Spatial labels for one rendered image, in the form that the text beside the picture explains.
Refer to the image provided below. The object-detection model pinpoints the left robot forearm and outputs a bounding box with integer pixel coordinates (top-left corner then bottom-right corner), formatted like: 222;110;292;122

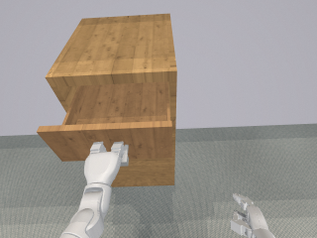
59;182;112;238

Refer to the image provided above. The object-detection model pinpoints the right robot forearm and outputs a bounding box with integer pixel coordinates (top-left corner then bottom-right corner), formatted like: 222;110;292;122
251;228;275;238

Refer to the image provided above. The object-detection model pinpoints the right robot hand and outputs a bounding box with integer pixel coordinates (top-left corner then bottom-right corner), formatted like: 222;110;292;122
230;193;268;238

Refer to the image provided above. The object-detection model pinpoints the drawer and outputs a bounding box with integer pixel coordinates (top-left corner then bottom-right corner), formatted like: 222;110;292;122
37;81;172;162

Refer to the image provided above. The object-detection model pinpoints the cabinet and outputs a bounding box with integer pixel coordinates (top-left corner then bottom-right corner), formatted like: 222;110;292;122
46;13;177;187

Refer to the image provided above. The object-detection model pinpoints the handle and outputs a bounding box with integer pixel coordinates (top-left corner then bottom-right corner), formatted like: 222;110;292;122
120;144;129;167

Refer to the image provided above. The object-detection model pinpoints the left robot hand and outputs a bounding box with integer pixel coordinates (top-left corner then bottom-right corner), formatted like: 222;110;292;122
84;141;125;186

